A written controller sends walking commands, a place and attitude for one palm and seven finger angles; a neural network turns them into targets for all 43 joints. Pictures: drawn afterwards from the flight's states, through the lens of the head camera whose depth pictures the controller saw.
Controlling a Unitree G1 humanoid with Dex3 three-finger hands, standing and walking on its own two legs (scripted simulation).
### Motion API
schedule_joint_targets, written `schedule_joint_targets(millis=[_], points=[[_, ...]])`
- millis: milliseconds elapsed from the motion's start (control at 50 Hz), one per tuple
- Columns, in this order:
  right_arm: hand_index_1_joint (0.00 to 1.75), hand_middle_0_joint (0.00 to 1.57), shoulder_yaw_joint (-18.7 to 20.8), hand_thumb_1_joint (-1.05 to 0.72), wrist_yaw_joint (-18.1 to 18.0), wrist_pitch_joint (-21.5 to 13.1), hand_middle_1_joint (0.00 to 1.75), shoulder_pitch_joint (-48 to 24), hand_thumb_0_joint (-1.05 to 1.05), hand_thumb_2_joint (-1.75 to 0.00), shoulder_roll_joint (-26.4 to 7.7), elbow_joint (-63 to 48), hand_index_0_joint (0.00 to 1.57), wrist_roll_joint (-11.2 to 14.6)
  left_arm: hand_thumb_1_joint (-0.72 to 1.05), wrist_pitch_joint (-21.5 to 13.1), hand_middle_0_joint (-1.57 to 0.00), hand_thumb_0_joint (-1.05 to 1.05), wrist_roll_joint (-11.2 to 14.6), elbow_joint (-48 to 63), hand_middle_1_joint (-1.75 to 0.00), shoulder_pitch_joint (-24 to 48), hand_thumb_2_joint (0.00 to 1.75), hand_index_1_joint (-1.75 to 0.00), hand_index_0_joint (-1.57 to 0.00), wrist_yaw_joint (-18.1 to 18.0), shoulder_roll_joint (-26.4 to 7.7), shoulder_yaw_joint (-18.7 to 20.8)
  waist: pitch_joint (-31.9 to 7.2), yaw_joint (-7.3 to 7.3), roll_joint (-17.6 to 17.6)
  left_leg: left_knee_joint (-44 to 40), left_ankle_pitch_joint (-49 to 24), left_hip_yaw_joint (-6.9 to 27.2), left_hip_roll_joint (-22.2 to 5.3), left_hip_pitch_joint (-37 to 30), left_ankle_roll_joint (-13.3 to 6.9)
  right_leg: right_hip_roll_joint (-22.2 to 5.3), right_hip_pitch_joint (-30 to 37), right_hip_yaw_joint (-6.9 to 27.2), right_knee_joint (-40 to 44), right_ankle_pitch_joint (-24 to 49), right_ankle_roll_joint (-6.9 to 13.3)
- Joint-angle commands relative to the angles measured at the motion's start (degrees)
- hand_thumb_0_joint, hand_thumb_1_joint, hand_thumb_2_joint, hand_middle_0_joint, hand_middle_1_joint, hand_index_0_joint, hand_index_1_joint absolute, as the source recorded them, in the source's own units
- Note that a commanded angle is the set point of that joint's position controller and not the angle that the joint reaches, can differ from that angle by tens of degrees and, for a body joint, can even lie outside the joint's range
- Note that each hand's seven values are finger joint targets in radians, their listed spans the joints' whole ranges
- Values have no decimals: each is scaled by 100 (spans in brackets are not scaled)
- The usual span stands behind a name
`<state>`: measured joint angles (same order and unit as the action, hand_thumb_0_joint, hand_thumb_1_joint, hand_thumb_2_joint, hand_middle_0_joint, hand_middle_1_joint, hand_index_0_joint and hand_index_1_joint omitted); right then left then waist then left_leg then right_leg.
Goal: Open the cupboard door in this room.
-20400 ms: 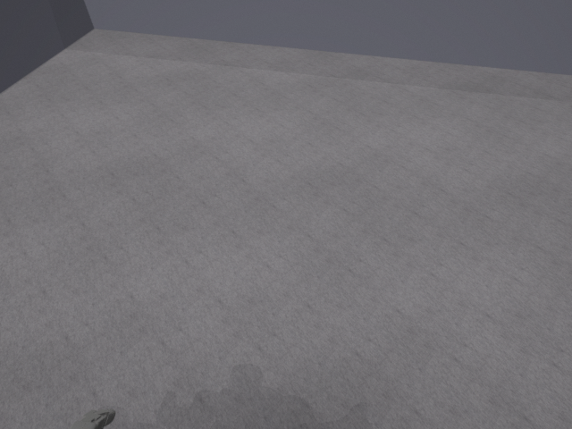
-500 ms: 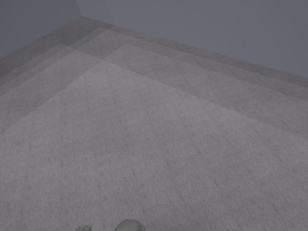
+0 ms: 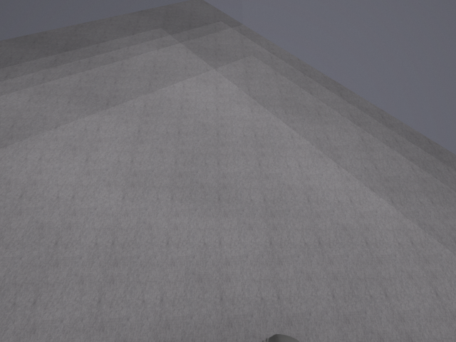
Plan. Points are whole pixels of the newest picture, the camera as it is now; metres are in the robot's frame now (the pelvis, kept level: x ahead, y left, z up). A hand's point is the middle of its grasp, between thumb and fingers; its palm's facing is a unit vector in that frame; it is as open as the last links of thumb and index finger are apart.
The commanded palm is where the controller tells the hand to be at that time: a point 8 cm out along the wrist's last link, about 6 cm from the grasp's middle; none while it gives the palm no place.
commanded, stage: turn or walk to find it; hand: left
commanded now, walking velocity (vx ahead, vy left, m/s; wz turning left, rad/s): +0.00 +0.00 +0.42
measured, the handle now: out of the picture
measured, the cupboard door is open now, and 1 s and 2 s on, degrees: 0 0 0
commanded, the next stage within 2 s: none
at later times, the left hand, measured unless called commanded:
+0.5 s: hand out of the picture +0.04 +0.14 -0.15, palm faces +0.20 -0.94 -0.27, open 7.4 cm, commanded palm none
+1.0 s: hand out of the picture -0.13 +0.18 -0.19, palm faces +0.47 -0.85 -0.24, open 7.4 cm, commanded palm none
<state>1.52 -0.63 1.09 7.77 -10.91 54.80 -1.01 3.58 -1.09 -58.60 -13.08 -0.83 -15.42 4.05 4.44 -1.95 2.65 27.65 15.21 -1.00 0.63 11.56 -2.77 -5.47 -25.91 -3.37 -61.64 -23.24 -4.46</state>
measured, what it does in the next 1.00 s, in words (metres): steps on the spot, turning left: right foot, then left foot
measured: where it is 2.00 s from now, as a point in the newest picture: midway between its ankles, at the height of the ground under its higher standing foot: outside the picture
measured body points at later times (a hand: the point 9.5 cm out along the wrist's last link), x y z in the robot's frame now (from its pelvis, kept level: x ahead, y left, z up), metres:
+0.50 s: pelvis -0.02 -0.06 +0.00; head +0.01 -0.09 +0.44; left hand +0.03 +0.19 -0.13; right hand +0.05 -0.31 -0.17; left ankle -0.05 +0.08 -0.67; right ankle -0.01 -0.15 -0.74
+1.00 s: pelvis -0.05 -0.01 -0.01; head -0.02 +0.03 +0.44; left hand -0.16 +0.23 -0.17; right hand +0.17 -0.19 -0.13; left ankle -0.10 +0.07 -0.74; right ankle -0.02 -0.16 -0.68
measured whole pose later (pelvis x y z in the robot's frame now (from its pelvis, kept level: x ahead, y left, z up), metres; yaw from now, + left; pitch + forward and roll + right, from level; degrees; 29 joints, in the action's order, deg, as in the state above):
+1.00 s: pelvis -0.05 -0.01 -0.01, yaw +25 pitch +0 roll -1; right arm 1.9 -0.4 1.1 5.6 -11.8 54.2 -1.1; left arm 3.8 -1.0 -58.7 -13.9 -1.1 -15.3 3.8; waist 5.5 -2.3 2.8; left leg 31.6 18.1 -1.7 0.0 13.3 -2.1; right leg -6.0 -23.1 -5.7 -58.0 -28.6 -4.0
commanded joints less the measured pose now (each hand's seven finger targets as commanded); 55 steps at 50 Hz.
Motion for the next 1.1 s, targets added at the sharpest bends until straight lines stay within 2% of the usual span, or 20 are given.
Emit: schedule_joint_targets(millis=[0, 180, 260, 300, 320, 340, 360, 380, 420, 460, 560, 740, 780, 820, 840, 860, 880, 960, 1000, 1080], points=[[30, 20, 323, -90, -78, -104, 30, 387, 0, -90, -1114, -207, 20, 24, 90, -155, -20, 0, 3, 480, -30, 86, 90, -30, -20, -6, -354, 53, -514, 231, -936, -976, -2779, 1251, -1373, -805, -539, -64, -587, 257, -201, 226, -91], [30, 20, 423, -90, -45, -31, 30, 621, 0, -90, -1140, -216, 20, -44, 90, -172, -20, 0, 41, 822, -30, 646, 90, -30, -20, -32, -196, 1, -457, 402, -1122, -887, -2220, 2011, -1389, -482, -763, 143, -137, 255, 1031, -226, -40], [30, 20, 456, -90, -31, 4, 30, 481, 0, -90, -1176, -290, 20, -61, 90, -232, -20, 0, 80, 832, -30, 349, 90, -30, -20, -43, -125, -13, -712, 272, -1251, -615, -2448, 2197, -1196, -177, -687, 387, 679, 138, 2237, -42, 73], [30, 20, 465, -90, -22, 9, 30, 458, 0, -90, -1102, -302, 20, -21, 90, -304, -20, 0, 91, 758, -30, 19, 90, -30, -20, -64, -182, 7, -859, 107, -1033, -257, -2312, 2143, -971, 217, -480, 392, 1534, 85, 3421, 789, 107], [30, 20, 448, -90, -1, -1, 30, 479, 0, -90, -961, -323, 20, 22, 90, -361, -20, 0, 75, 705, -30, -174, 90, -30, -20, -86, -357, 36, -942, 17, -676, 55, -1610, 1950, -702, 761, -208, 100, 2289, 287, 4153, 1299, 164], [30, 20, 402, -90, 38, -21, 30, 587, 0, -90, -621, -391, 20, 69, 90, -425, -20, 0, -13, 694, -30, -334, 90, -30, -20, -131, -778, 125, -1077, -18, 630, 985, -52, 1123, -42, 1728, 202, -1142, 3040, 1433, 4478, 1572, 534], [30, 20, 406, -90, 34, -3, 30, 481, 0, -90, -572, -519, 20, 31, 90, -412, -20, 0, -31, 750, -30, -293, 90, -30, -20, -121, -1051, 140, -751, -60, 1185, 2137, 1807, 547, 424, 2153, 416, -2129, 2588, 2140, 4525, 2264, 1151], [30, 20, 468, -90, 5, 126, 30, 431, 0, -90, -770, -475, 20, -33, 90, -422, -20, 0, 28, 812, -30, -178, 90, -30, -20, -156, -888, 210, -681, -42, 1217, 3070, 1863, 804, 155, 2101, 402, -2193, 2025, 2112, 4618, 2188, 1383], [30, 20, 497, -90, 71, 213, 30, 495, 0, -90, -749, -221, 20, -37, 90, -412, -20, 0, 32, 905, -30, 344, 90, -30, -20, -131, -557, 94, -158, 256, 350, 4090, 1129, 750, -11, 2078, 448, -1541, 1445, 1327, 4543, 1848, 1249], [30, 20, 469, -90, 118, 246, 30, 764, 0, -90, -644, -66, 20, -47, 90, -450, -20, 0, 27, 951, -30, 497, 90, -30, -20, -112, -373, 34, -157, 374, 461, 4357, 588, 582, -76, 2031, 549, -1179, 1419, 679, 4511, 1903, 1047], [30, 20, 428, -90, 119, 258, 30, 496, 0, -90, -665, -66, 20, -47, 90, -464, -20, 0, 4, 784, -30, -3, 90, -30, -20, -124, -416, 65, -153, 159, 606, 4036, 538, 423, -236, 2090, 703, -1299, 1790, 500, 4497, 2133, 1118], [30, 20, 238, -90, 105, 118, 30, -153, 0, -90, -510, -229, 20, 54, 90, -399, -20, 0, -79, 483, -30, -521, 90, -30, -20, -97, -821, 182, -601, -145, 938, 1644, 1238, -195, -183, 1271, 591, -1510, 2482, 158, 3861, 3744, 1317], [30, 20, 216, -90, 87, 76, 30, -24, 0, -90, -530, -216, 20, 73, 90, -376, -20, 0, -64, 410, -30, -443, 90, -30, -20, -94, -847, 187, -681, -38, 904, 902, 904, -328, -158, 840, 535, -1525, 2389, 25, 3594, 3797, 1188], [30, 20, 245, -90, 101, 4, 30, 318, 0, -90, -712, -137, 20, 49, 90, -326, -20, 0, 6, 432, -30, -307, 90, -30, -20, -81, -816, 176, -778, 237, 481, -438, -407, -345, -222, -316, 428, -1333, 1655, -391, 2955, 3072, 725], [30, 20, 341, -90, 99, -59, 30, 471, 0, -90, -1171, -149, 20, 10, 90, -277, -20, 0, 45, 535, -30, -405, 90, -30, -20, -61, -565, 149, -978, 310, -678, -772, -1524, 789, -1103, -1203, 93, -820, 629, -702, 2019, 1654, 348], [30, 20, 465, -90, 76, -37, 30, 701, 0, -90, -1669, -146, 20, 0, 90, -246, -20, 0, 48, 717, -30, -284, 90, -30, -20, -39, -214, 12, -850, 444, -1996, -832, -3468, 2166, -2332, -1477, -606, -214, -520, -694, 985, -1303, 30], [30, 20, 457, -90, 25, -6, 30, 899, 0, -90, -1687, -37, 20, -2, 90, -157, -20, 0, -2, 795, -30, 147, 90, -30, -20, -93, -300, -28, -792, 610, -1755, -838, -3203, 2066, -2399, -929, -851, -194, -330, -127, 377, -1475, 77], [30, 20, 324, -90, -80, -61, 30, 79, 0, -90, -1226, -236, 20, -10, 90, -179, -20, 0, 16, 539, -30, 78, 90, -30, -20, 6, -330, 42, -464, 213, -1207, -721, -3270, 1237, -1516, -724, -646, -119, -542, 150, -263, -241, 7], [30, 20, 323, -90, -74, -88, 30, 115, 0, -90, -1204, -258, 20, 10, 90, -188, -20, 0, 20, 506, -30, 24, 90, -30, -20, 16, -339, 32, -598, 205, -1062, -715, -3411, 1079, -1410, -810, -615, -91, -458, 158, -184, -78, -42], [30, 20, 354, -90, -59, -81, 30, 367, 0, -90, -1187, -239, 20, 4, 90, -180, -20, 0, 25, 658, -30, 292, 90, -30, -20, -3, -327, 18, -549, 298, -1021, -752, -3317, 1385, -1401, -817, -681, -13, -424, 194, 163, -60, -89]])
